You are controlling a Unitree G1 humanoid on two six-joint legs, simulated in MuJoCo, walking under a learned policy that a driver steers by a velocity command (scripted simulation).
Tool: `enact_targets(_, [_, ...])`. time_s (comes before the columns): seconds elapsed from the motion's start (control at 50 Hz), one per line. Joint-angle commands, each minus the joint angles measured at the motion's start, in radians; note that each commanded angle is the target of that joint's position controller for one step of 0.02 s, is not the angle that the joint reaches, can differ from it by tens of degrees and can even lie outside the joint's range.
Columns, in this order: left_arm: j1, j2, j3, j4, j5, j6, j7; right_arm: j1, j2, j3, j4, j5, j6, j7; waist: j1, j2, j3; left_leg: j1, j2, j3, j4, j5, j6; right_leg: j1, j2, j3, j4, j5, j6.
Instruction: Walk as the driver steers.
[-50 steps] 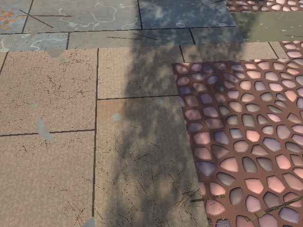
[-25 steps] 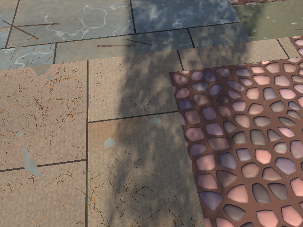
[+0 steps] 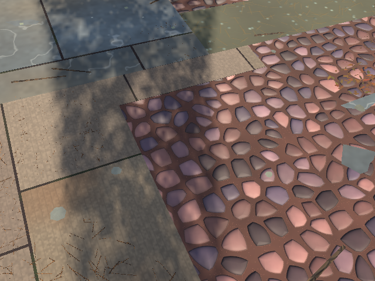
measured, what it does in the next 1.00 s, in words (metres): steps on the spot, turning right: right foot, then left foot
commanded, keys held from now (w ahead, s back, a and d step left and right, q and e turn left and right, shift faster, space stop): e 0.86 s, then w+e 0.14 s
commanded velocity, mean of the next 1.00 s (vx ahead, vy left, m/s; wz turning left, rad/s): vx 0.02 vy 0.00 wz -0.59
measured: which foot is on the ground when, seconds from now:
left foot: down 0.00-0.28, up 0.30-0.84, down 0.86-1.00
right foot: up 0.00-0.28, down 0.30-0.86, up 0.88-1.00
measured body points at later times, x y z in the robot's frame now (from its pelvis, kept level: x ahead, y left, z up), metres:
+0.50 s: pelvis -0.03 -0.05 +0.00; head -0.01 -0.09 +0.45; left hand +0.16 +0.19 -0.09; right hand -0.01 -0.35 -0.14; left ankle +0.01 +0.10 -0.67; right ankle -0.05 -0.12 -0.75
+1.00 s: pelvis -0.02 -0.01 +0.00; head +0.01 +0.00 +0.45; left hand +0.23 +0.17 -0.13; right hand -0.07 -0.31 -0.09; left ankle +0.03 +0.07 -0.75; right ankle -0.09 -0.11 -0.68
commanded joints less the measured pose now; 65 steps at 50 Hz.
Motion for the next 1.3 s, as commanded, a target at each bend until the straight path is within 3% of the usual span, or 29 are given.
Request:
enact_targets(0.02, [0.048, 0.050, 0.006, -0.050, -0.003, 0.013, -0.015, 0.029, -0.142, -0.033, -0.056, -0.004, -0.012, 0.001, -0.004, 0.193, -0.109, 0.152, 0.242, -0.148, -0.110, 0.406, 0.161, -0.059, -0.023, -0.015, -0.002, 0.029, 0.026])
enact_targets(0.14, [-0.041, 0.030, -0.017, -0.113, -0.005, 0.022, -0.038, 0.035, -0.184, -0.049, -0.064, -0.012, -0.006, 0.019, -0.034, 0.213, -0.096, 0.115, 0.284, -0.096, -0.121, 0.199, 0.166, 0.044, -0.075, -0.066, -0.257, 0.010, 0.005])
enact_targets(0.2, [-0.051, 0.037, -0.022, -0.138, -0.013, 0.016, -0.041, 0.035, -0.213, -0.060, -0.065, -0.016, 0.001, 0.033, -0.041, 0.233, -0.107, 0.089, 0.302, -0.069, -0.086, 0.214, 0.153, 0.136, -0.066, -0.114, -0.373, -0.013, -0.025])
enact_targets(0.24, [-0.031, 0.037, -0.022, -0.146, -0.017, 0.007, -0.042, 0.028, -0.230, -0.068, -0.065, -0.009, 0.008, 0.039, -0.027, 0.229, -0.117, 0.082, 0.312, -0.051, -0.035, 0.225, 0.126, 0.199, -0.061, -0.132, -0.490, 0.025, -0.049])
enact_targets(0.26, [0.005, 0.033, -0.023, -0.139, -0.014, -0.002, -0.038, 0.017, -0.233, -0.070, -0.065, 0.000, 0.014, 0.041, 0.000, 0.204, -0.122, 0.043, 0.303, -0.016, 0.023, 0.201, 0.087, 0.279, -0.049, -0.142, -0.614, 0.112, -0.065])
enact_targets(0.28, [0.040, 0.054, -0.018, -0.126, -0.005, -0.014, -0.027, 0.047, -0.220, -0.070, -0.053, 0.001, 0.020, 0.045, 0.013, 0.130, -0.123, -0.031, 0.277, 0.029, 0.114, 0.109, 0.022, 0.369, -0.050, -0.088, -0.745, 0.198, -0.079])
enact_targets(0.3, [0.055, 0.145, 0.000, -0.132, 0.009, -0.029, -0.012, 0.091, -0.158, -0.058, -0.064, -0.004, 0.029, 0.054, 0.002, -0.140, -0.095, -0.220, 0.162, 0.126, 0.376, -0.212, -0.057, 0.443, -0.266, 0.232, -0.904, 0.261, -0.126])
enact_targets(0.32, [0.061, 0.280, 0.031, -0.156, 0.003, -0.033, -0.011, 0.021, -0.117, -0.041, -0.135, -0.007, 0.046, 0.033, 0.015, -0.246, -0.031, -0.390, 0.004, 0.047, 0.519, -0.474, -0.096, 0.336, -0.477, 0.499, -0.899, 0.536, -0.278])
enact_targets(0.34, [0.110, 0.228, 0.027, -0.136, -0.001, -0.034, -0.009, -0.029, -0.154, -0.046, -0.133, -0.004, 0.059, 0.026, 0.045, -0.107, -0.037, -0.370, 0.031, -0.062, 0.633, -0.442, -0.092, 0.336, -0.439, 0.413, -0.852, 0.660, -0.323])
enact_targets(0.36, [0.061, 0.184, 0.012, -0.139, -0.005, -0.034, -0.002, -0.013, -0.144, -0.045, -0.126, 0.011, 0.060, 0.027, 0.010, -0.108, -0.033, -0.367, 0.034, -0.090, 0.659, -0.365, -0.085, 0.317, -0.375, 0.338, -0.847, 0.610, -0.312])
enact_targets(0.38, [-0.011, 0.146, 0.001, -0.150, -0.005, -0.032, 0.003, 0.003, -0.157, -0.049, -0.108, 0.016, 0.051, 0.030, -0.023, -0.084, -0.018, -0.356, 0.046, -0.109, 0.633, -0.267, -0.080, 0.311, -0.293, 0.267, -0.856, 0.537, -0.263])
enact_targets(0.42, [-0.048, 0.110, -0.012, -0.166, -0.013, -0.035, 0.011, 0.038, -0.184, -0.060, -0.085, -0.009, 0.042, 0.040, -0.033, -0.100, -0.076, -0.337, 0.026, -0.098, 0.668, -0.194, -0.079, 0.366, -0.232, 0.221, -0.831, 0.647, -0.238])
enact_targets(0.48, [0.010, 0.129, -0.006, -0.158, -0.020, -0.043, 0.006, 0.028, -0.161, -0.056, -0.094, -0.001, 0.048, 0.047, -0.020, -0.036, -0.116, -0.348, 0.014, -0.109, 0.664, -0.173, -0.089, 0.421, -0.234, 0.247, -0.821, 0.653, -0.244])
enact_targets(0.6, [0.074, 0.147, 0.002, -0.153, -0.008, -0.041, 0.008, -0.026, -0.155, -0.050, -0.125, 0.001, 0.056, 0.036, 0.015, -0.065, -0.090, -0.357, -0.006, -0.132, 0.518, -0.206, -0.095, 0.425, -0.236, 0.362, -0.828, 0.489, -0.270])
enact_targets(0.7, [0.074, 0.165, 0.010, -0.161, 0.000, -0.037, 0.003, -0.049, -0.152, -0.042, -0.149, 0.010, 0.044, 0.030, 0.018, -0.056, -0.099, -0.269, -0.038, -0.144, 0.417, -0.234, -0.076, 0.368, -0.223, 0.440, -0.801, 0.493, -0.276])
enact_targets(0.78, [0.042, 0.169, 0.015, -0.166, 0.001, -0.031, -0.004, -0.028, -0.154, -0.034, -0.161, 0.020, 0.033, 0.023, 0.003, -0.069, -0.113, -0.141, -0.074, -0.150, 0.294, -0.245, -0.053, 0.320, -0.196, 0.501, -0.777, 0.544, -0.247])
enact_targets(0.84, [-0.021, 0.155, 0.013, -0.172, -0.013, -0.025, -0.004, 0.066, -0.145, -0.029, -0.141, 0.020, 0.019, 0.006, -0.062, -0.060, -0.108, 0.074, -0.084, -0.142, -0.008, -0.105, -0.034, 0.219, -0.128, 0.506, -0.737, 0.449, -0.164])
enact_targets(0.86, [-0.013, 0.121, 0.004, -0.176, -0.022, -0.028, 0.001, 0.080, -0.189, -0.038, -0.139, 0.010, 0.012, -0.004, -0.059, 0.011, -0.111, 0.173, 0.017, -0.228, -0.127, -0.091, -0.014, 0.128, -0.067, 0.451, -0.667, 0.278, -0.105])
enact_targets(0.88, [0.072, 0.037, -0.014, -0.175, -0.018, -0.032, 0.004, 0.073, -0.257, -0.046, -0.157, 0.000, 0.012, -0.009, -0.016, 0.229, -0.153, 0.281, 0.275, -0.481, -0.212, -0.244, 0.044, 0.005, 0.068, 0.254, -0.432, -0.075, -0.053])
enact_targets(0.9, [0.048, 0.118, 0.003, -0.180, 0.012, -0.030, 0.011, 0.022, -0.320, -0.061, -0.170, -0.015, 0.020, 0.003, -0.026, 0.268, -0.076, 0.129, 0.367, -0.626, -0.267, -0.397, 0.139, -0.118, 0.124, 0.117, -0.277, -0.113, -0.049])
enact_targets(0.92, [0.015, 0.160, 0.014, -0.182, 0.032, -0.031, 0.005, 0.012, -0.265, -0.052, -0.167, -0.017, 0.019, 0.012, -0.013, 0.203, -0.029, 0.064, 0.345, -0.593, -0.269, -0.471, 0.153, -0.112, 0.040, 0.129, -0.171, -0.043, -0.051])
enact_targets(0.94, [0.026, 0.157, 0.017, -0.165, 0.031, -0.030, -0.011, -0.022, -0.213, -0.037, -0.167, -0.008, 0.014, 0.019, 0.004, 0.190, -0.001, 0.045, 0.280, -0.508, -0.276, -0.470, 0.129, -0.120, 0.034, 0.118, -0.114, 0.019, -0.051])
enact_targets(0.96, [0.055, 0.146, 0.015, -0.147, 0.025, -0.027, -0.026, -0.042, -0.197, -0.032, -0.173, -0.006, 0.010, 0.023, 0.017, 0.200, 0.003, 0.062, 0.230, -0.426, -0.280, -0.426, 0.105, -0.130, 0.029, 0.100, -0.067, 0.064, -0.041])
enact_targets(0.98, [0.071, 0.138, 0.013, -0.135, 0.023, -0.025, -0.041, -0.038, -0.193, -0.031, -0.171, -0.003, 0.003, 0.020, 0.016, 0.214, -0.005, 0.091, 0.205, -0.374, -0.281, -0.391, 0.099, -0.148, 0.016, 0.075, -0.020, 0.096, -0.033])
enact_targets(1.04, [0.011, 0.110, -0.001, -0.148, 0.018, -0.030, -0.062, 0.050, -0.198, -0.038, -0.142, -0.002, -0.021, 0.028, -0.028, 0.169, -0.003, 0.180, 0.208, -0.304, -0.289, -0.324, 0.104, -0.225, -0.017, 0.051, -0.005, 0.150, -0.015])
enact_targets(1.12, [-0.064, 0.091, -0.010, -0.164, 0.018, -0.035, -0.071, 0.147, -0.204, -0.050, -0.095, -0.004, -0.049, 0.035, -0.073, 0.162, 0.015, 0.273, 0.239, -0.243, -0.302, -0.253, 0.115, -0.289, -0.050, 0.041, -0.099, 0.191, 0.001])
enact_targets(1.2, [-0.132, 0.066, -0.022, -0.186, 0.019, -0.044, -0.081, 0.179, -0.206, -0.056, -0.064, -0.005, -0.064, 0.042, -0.089, 0.161, 0.033, 0.284, 0.267, -0.165, -0.307, -0.176, 0.125, -0.282, -0.087, 0.004, -0.226, 0.219, -0.003])
enact_targets(1.24, [-0.167, 0.041, -0.035, -0.203, 0.019, -0.050, -0.086, 0.166, -0.200, -0.055, -0.055, -0.006, -0.067, 0.045, -0.083, 0.159, 0.052, 0.238, 0.259, -0.078, -0.263, 0.019, 0.119, -0.210, -0.103, -0.041, -0.325, 0.219, -0.014])
enact_targets(1.3, [-0.174, 0.032, -0.044, -0.225, 0.020, -0.054, -0.082, 0.163, -0.225, -0.062, -0.039, 0.002, -0.059, 0.045, -0.072, 0.208, 0.011, 0.183, 0.248, 0.024, -0.127, 0.388, 0.085, -0.031, -0.073, -0.130, -0.458, 0.158, -0.051])
Velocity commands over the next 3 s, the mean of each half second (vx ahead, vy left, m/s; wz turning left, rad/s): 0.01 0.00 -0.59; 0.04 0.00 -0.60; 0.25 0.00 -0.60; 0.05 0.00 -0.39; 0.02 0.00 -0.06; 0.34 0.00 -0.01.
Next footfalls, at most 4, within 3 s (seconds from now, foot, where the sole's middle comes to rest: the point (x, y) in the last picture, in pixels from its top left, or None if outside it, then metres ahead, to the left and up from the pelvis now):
0.30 right None -0.01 -0.13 -0.78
0.86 left None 0.06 0.05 -0.78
1.38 right None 0.04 -0.27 -0.78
2.04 left None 0.21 -0.20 -0.78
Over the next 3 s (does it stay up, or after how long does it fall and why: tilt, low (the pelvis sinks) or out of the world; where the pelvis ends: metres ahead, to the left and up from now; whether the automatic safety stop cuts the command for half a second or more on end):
stays up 0.13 -0.36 0.00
